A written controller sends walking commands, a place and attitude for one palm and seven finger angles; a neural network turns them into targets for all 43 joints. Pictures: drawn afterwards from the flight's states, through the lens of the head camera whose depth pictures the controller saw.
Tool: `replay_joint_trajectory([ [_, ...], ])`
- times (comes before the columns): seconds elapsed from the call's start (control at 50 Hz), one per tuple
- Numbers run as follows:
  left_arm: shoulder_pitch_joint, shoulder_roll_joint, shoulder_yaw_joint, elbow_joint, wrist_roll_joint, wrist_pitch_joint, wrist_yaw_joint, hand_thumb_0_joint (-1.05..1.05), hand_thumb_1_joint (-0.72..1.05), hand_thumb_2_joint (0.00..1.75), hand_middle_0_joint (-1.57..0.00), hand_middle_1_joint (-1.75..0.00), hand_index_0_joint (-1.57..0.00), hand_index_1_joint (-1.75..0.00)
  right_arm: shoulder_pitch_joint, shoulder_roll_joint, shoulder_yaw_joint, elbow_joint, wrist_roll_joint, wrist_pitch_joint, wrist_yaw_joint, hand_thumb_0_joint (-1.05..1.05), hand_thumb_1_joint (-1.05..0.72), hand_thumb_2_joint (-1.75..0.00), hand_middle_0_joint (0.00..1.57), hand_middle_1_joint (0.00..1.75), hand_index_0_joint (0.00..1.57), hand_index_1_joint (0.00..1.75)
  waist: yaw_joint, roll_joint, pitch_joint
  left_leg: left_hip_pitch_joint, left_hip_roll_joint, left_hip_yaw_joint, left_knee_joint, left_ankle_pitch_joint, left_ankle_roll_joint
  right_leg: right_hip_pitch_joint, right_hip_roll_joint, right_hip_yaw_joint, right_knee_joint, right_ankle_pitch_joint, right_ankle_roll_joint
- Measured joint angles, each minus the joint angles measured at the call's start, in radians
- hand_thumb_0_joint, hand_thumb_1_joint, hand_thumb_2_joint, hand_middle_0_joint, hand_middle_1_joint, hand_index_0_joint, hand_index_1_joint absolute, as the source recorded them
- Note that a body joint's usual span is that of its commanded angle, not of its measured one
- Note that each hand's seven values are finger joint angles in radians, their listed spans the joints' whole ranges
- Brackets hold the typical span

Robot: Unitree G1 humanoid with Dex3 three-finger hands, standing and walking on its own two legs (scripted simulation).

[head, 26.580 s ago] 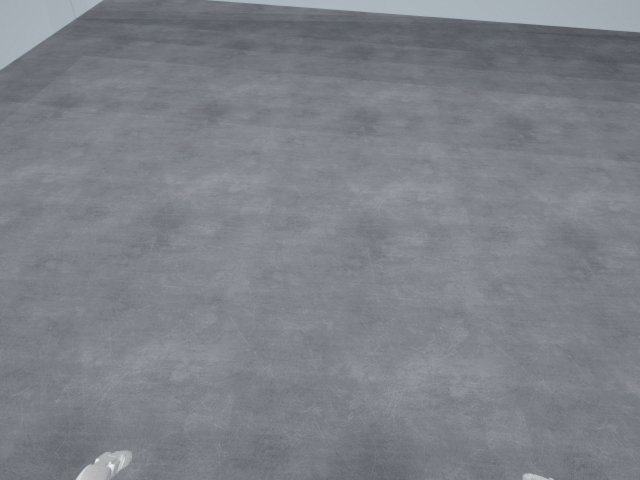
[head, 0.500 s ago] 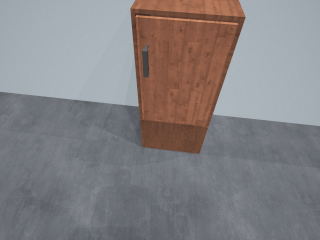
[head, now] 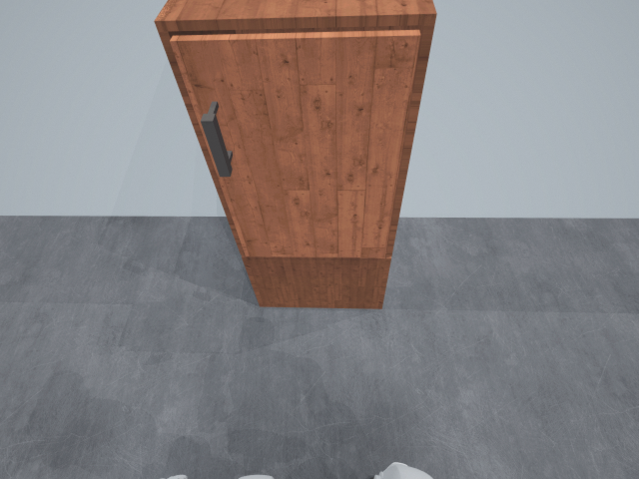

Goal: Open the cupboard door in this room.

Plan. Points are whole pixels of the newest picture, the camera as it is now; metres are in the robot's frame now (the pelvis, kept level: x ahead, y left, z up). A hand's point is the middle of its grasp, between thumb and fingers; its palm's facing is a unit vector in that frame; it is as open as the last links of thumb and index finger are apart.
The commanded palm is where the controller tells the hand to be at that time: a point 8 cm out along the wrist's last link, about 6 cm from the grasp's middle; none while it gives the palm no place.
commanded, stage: take the last steps up to it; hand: left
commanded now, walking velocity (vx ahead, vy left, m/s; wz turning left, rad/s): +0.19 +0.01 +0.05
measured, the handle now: (219, 140) +0.66 +0.22 +0.02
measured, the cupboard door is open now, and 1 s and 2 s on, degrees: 0 0 0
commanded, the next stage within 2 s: come to a stop and stand still in 0.12 s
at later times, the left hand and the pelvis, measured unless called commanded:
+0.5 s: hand out of the picture +0.11 +0.19 -0.17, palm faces +0.05 -0.98 -0.17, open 7.4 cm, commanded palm none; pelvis +0.12 +0.02 +0.01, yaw -1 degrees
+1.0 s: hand out of the picture +0.12 +0.14 -0.14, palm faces +0.04 -0.97 -0.25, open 7.3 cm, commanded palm none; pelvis +0.09 -0.05 +0.02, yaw +0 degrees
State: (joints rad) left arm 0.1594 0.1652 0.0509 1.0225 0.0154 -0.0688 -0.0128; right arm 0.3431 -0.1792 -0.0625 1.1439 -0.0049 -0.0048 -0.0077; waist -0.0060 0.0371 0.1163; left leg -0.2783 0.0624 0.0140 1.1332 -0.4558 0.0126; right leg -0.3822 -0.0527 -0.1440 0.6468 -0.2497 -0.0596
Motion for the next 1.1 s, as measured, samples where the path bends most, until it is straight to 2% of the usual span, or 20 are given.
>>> replay_joint_trajectory([
  [0.06, 0.02, -0.015, 0.0, 0.018, 0.0, 0.007, 0.02, 0.0, 0.92, 0.9, -0.2, -0.3, -0.2, -0.3, -0.055, -0.016, -0.008, -0.035, -0.009, -0.002, 0.001, 0.01, -0.91, -0.89, 0.2, 0.3, 0.2, 0.3, -0.001, 0.003, -0.014, -0.135, 0.017, 0.014, 0.056, 0.1, -0.004, 0.072, 0.019, -0.01, -0.098, 0.023, -0.002],
  [0.16, 0.07, -0.016, -0.011, 0.055, 0.007, 0.008, 0.021, 0.0, 0.93, 0.9, -0.2, -0.3, -0.2, -0.3, -0.125, -0.016, -0.007, -0.085, -0.015, -0.003, 0.006, 0.01, -0.91, -0.9, 0.2, 0.3, 0.2, 0.3, -0.001, -0.001, -0.056, -0.219, 0.041, 0.039, -0.127, 0.169, -0.035, 0.165, 0.043, -0.022, -0.218, 0.036, -0.005],
  [0.28, 0.114, -0.031, -0.022, 0.084, 0.01, 0.005, 0.019, 0.01, 0.92, 0.9, -0.2, -0.3, -0.2, -0.3, -0.178, 0.008, 0.01, -0.093, -0.009, -0.013, 0.009, 0.0, -0.91, -0.9, 0.19, 0.3, 0.2, 0.3, 0.031, -0.017, -0.071, -0.161, 0.031, 0.054, -0.407, 0.188, -0.051, 0.245, 0.052, -0.029, -0.262, 0.002, 0.011],
  [0.3, 0.118, -0.034, -0.025, 0.089, 0.009, 0.009, 0.022, 0.01, 0.92, 0.9, -0.2, -0.3, -0.2, -0.3, -0.185, 0.013, 0.015, -0.091, -0.008, -0.015, 0.006, 0.0, -0.91, -0.9, 0.19, 0.3, 0.2, 0.3, 0.038, -0.019, -0.07, -0.135, 0.025, 0.053, -0.464, 0.211, -0.052, 0.253, 0.051, -0.029, -0.253, -0.012, 0.017],
  [0.34, 0.131, -0.042, -0.032, 0.098, 0.005, 0.02, 0.029, 0.01, 0.91, 0.9, -0.2, -0.3, -0.2, -0.3, -0.194, 0.019, 0.026, -0.088, -0.007, -0.023, 0.001, 0.0, -0.91, -0.9, 0.2, 0.3, 0.2, 0.3, 0.049, -0.016, -0.068, -0.068, 0.02, 0.052, -0.588, 0.339, -0.047, 0.259, 0.053, -0.028, -0.209, -0.053, 0.032],
  [0.36, 0.132, -0.041, -0.034, 0.103, 0.003, 0.028, 0.033, 0.01, 0.91, 0.9, -0.2, -0.3, -0.2, -0.3, -0.2, 0.028, 0.029, -0.083, -0.005, -0.028, -0.004, 0.0, -0.91, -0.9, 0.2, 0.3, 0.2, 0.3, 0.05, -0.025, -0.066, -0.048, 0.013, 0.057, -0.602, 0.32, -0.034, 0.256, 0.044, -0.025, -0.179, -0.078, 0.041],
  [0.44, 0.121, -0.027, -0.035, 0.093, -0.003, 0.064, 0.049, 0.01, 0.91, 0.9, -0.2, -0.3, -0.2, -0.3, -0.234, 0.069, 0.039, -0.089, 0.002, -0.017, -0.02, 0.0, -0.91, -0.9, 0.2, 0.3, 0.2, 0.3, 0.062, -0.079, -0.038, -0.013, -0.017, 0.1, -0.612, 0.24, 0.001, 0.218, 0.004, 0.025, -0.059, -0.156, 0.071],
  [0.5, 0.087, -0.016, -0.024, 0.072, -0.003, 0.091, 0.048, 0.01, 0.91, 0.9, -0.2, -0.3, -0.2, -0.3, -0.266, 0.074, 0.028, -0.114, 0.001, -0.008, -0.037, -0.01, -0.92, -0.89, 0.2, 0.3, 0.2, 0.3, 0.047, -0.068, -0.003, -0.013, -0.011, 0.111, -0.638, 0.263, 0.007, 0.116, 0.015, 0.082, 0.153, -0.29, 0.078],
  [0.54, 0.06, -0.003, -0.011, 0.051, -0.001, 0.101, 0.046, 0.01, 0.91, 0.9, -0.2, -0.3, -0.2, -0.3, -0.282, 0.063, 0.016, -0.129, -0.004, 0.0, -0.041, -0.01, -0.92, -0.89, 0.2, 0.3, 0.21, 0.3, 0.035, -0.051, 0.018, -0.024, 0.0, 0.109, -0.649, 0.28, 0.005, 0.051, 0.025, 0.109, 0.265, -0.313, 0.08],
  [0.6, 0.027, 0.027, 0.009, 0.017, 0.001, 0.109, 0.043, 0.01, 0.91, 0.9, -0.2, -0.3, -0.2, -0.3, -0.286, 0.039, 0.004, -0.134, -0.011, 0.014, -0.038, -0.02, -0.92, -0.89, 0.2, 0.3, 0.21, 0.3, 0.028, -0.036, 0.032, -0.043, 0.016, 0.106, -0.655, 0.299, -0.008, -0.009, 0.026, 0.135, 0.325, -0.294, 0.089],
  [0.66, 0.008, 0.052, 0.02, -0.009, 0.002, 0.107, 0.041, 0.01, 0.91, 0.9, -0.2, -0.3, -0.19, -0.29, -0.267, 0.013, -0.009, -0.127, -0.017, 0.027, -0.031, -0.01, -0.92, -0.89, 0.2, 0.3, 0.21, 0.3, 0.024, -0.025, 0.025, -0.063, 0.029, 0.098, -0.64, 0.307, -0.028, 0.003, 0.01, 0.132, 0.232, -0.249, 0.089],
  [0.72, 0.018, 0.07, 0.017, -0.022, 0.007, 0.087, 0.038, 0.0, 0.91, 0.9, -0.2, -0.3, -0.19, -0.29, -0.23, -0.01, -0.018, -0.113, -0.013, 0.04, -0.02, 0.0, -0.91, -0.89, 0.2, 0.3, 0.2, 0.3, 0.02, -0.024, -0.013, -0.096, 0.032, 0.089, -0.58, 0.288, -0.05, 0.095, -0.011, 0.116, -0.011, -0.119, 0.085],
  [0.78, 0.035, 0.048, -0.002, -0.008, 0.016, 0.082, 0.035, 0.0, 0.91, 0.9, -0.2, -0.3, -0.19, -0.29, -0.194, -0.039, -0.023, -0.095, -0.006, 0.063, -0.007, 0.0, -0.91, -0.89, 0.2, 0.3, 0.2, 0.3, 0.012, 0.004, -0.041, -0.115, 0.014, 0.027, -0.48, 0.086, -0.046, 0.112, 0.002, 0.096, -0.013, -0.097, 0.059],
  [0.8, 0.046, 0.039, -0.009, -0.006, 0.017, 0.083, 0.032, 0.0, 0.91, 0.9, -0.2, -0.3, -0.19, -0.29, -0.179, -0.045, -0.022, -0.09, -0.008, 0.069, -0.003, 0.0, -0.91, -0.89, 0.2, 0.3, 0.2, 0.3, 0.015, 0.005, -0.056, -0.118, 0.001, 0.016, -0.446, 0.056, -0.042, 0.121, 0.002, 0.096, -0.03, -0.09, 0.053],
  [0.84, 0.065, 0.02, -0.017, 0.0, 0.016, 0.082, 0.028, 0.0, 0.91, 0.9, -0.2, -0.3, -0.19, -0.29, -0.159, -0.054, -0.02, -0.08, -0.011, 0.071, 0.004, 0.0, -0.91, -0.89, 0.2, 0.3, 0.2, 0.3, 0.022, -0.001, -0.077, -0.118, -0.02, 0.006, -0.377, 0.059, -0.036, 0.14, 0.001, 0.106, -0.082, -0.063, 0.047],
  [0.92, 0.079, -0.011, -0.028, 0.005, 0.011, 0.075, 0.022, 0.01, 0.91, 0.9, -0.2, -0.3, -0.2, -0.3, -0.122, -0.064, -0.015, -0.077, -0.012, 0.055, 0.01, 0.01, -0.91, -0.9, 0.2, 0.3, 0.2, 0.3, 0.019, -0.012, -0.088, -0.103, -0.04, 0.005, -0.296, 0.103, -0.042, 0.165, -0.003, 0.107, -0.171, -0.011, 0.043],
  [1.02, 0.076, -0.01, -0.02, 0.002, 0.013, 0.062, 0.031, 0.01, 0.93, 0.9, -0.21, -0.3, -0.2, -0.3, -0.098, -0.061, -0.006, -0.073, -0.008, 0.054, 0.004, 0.01, -0.91, -0.9, 0.2, 0.3, 0.2, 0.3, 0.03, -0.024, -0.065, -0.059, -0.047, 0.004, -0.327, 0.062, -0.057, 0.163, -0.013, 0.089, -0.202, 0.009, 0.045],
  [1.1, 0.079, 0.0, -0.015, 0.011, 0.014, 0.062, 0.035, 0.01, 0.92, 0.9, -0.21, -0.3, -0.2, -0.3, -0.112, -0.051, 0.004, -0.075, -0.001, 0.05, -0.003, 0.01, -0.91, -0.9, 0.2, 0.3, 0.2, 0.3, 0.045, -0.037, -0.044, 0.003, -0.052, 0.012, -0.478, 0.057, -0.056, 0.148, -0.026, 0.081, -0.189, 0.008, 0.06],
])
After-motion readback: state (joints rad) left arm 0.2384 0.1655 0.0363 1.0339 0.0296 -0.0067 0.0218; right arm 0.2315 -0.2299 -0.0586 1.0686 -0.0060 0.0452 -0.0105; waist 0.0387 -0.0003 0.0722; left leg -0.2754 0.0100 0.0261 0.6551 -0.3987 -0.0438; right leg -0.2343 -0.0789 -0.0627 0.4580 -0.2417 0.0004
